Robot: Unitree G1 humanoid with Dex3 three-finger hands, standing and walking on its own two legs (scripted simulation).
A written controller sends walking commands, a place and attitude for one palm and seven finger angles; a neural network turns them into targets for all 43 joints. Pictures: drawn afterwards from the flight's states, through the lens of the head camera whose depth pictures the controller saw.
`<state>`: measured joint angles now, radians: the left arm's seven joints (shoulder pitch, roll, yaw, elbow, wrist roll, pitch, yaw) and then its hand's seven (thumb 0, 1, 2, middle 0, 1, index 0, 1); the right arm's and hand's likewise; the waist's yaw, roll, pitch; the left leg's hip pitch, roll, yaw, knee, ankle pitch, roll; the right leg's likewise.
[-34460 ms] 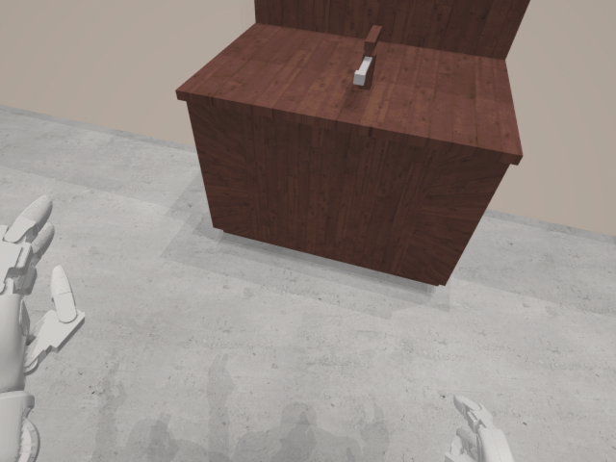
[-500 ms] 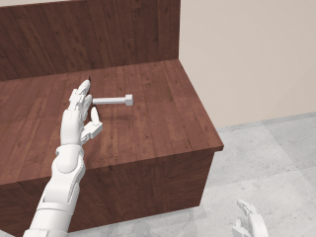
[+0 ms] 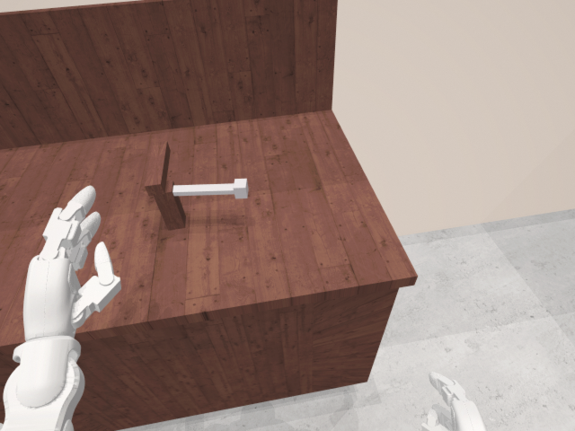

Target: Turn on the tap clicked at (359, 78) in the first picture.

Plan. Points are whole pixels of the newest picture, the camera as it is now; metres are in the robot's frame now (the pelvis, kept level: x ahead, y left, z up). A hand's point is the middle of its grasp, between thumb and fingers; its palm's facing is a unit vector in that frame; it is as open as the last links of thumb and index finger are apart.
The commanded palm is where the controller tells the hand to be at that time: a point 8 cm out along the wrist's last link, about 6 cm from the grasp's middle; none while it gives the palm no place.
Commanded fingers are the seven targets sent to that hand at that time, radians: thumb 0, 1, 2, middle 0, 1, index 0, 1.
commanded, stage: draw the hand back beside the body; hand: left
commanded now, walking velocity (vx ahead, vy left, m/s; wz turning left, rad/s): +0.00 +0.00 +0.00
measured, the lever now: (241, 188) +0.53 +0.16 +0.03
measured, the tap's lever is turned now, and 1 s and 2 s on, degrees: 81 81 81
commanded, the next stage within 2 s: step back with the hand held close in 0.40 s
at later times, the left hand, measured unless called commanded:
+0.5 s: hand (92, 295) +0.21 +0.24 +0.16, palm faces +0.42 -0.84 -0.34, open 7.4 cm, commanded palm +0.16 +0.28 +0.17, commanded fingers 0.00 0.90 0.90 -0.20 -0.30 -0.20 -0.30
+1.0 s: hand (63, 323) +0.17 +0.25 +0.16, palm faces +0.39 -0.79 -0.48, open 7.4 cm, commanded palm +0.12 +0.28 +0.17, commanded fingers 0.00 0.90 0.90 -0.20 -0.30 -0.20 -0.30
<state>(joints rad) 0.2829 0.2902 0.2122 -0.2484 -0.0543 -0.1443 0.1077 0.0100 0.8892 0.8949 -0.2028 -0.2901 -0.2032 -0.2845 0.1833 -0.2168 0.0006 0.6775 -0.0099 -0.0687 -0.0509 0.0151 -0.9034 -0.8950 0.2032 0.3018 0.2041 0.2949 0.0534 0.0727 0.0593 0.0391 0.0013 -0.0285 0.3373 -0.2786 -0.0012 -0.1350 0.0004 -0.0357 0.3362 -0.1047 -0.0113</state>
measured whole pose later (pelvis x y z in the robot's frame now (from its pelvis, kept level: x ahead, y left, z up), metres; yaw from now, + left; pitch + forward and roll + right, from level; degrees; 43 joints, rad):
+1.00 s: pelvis -0.04 +0.01 -0.01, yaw -1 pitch -1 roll +1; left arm 0.48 0.38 0.36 -0.45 -0.03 -0.20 0.13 0.01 0.88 0.89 -0.22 -0.31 -0.22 -0.30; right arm 0.20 -0.24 -0.02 0.57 0.00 -0.02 -0.07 0.01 -0.90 -0.90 0.20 0.30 0.20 0.29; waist 0.02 0.04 0.05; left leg -0.18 -0.03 0.00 0.47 -0.27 0.01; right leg -0.34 -0.03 -0.01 0.43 -0.07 0.01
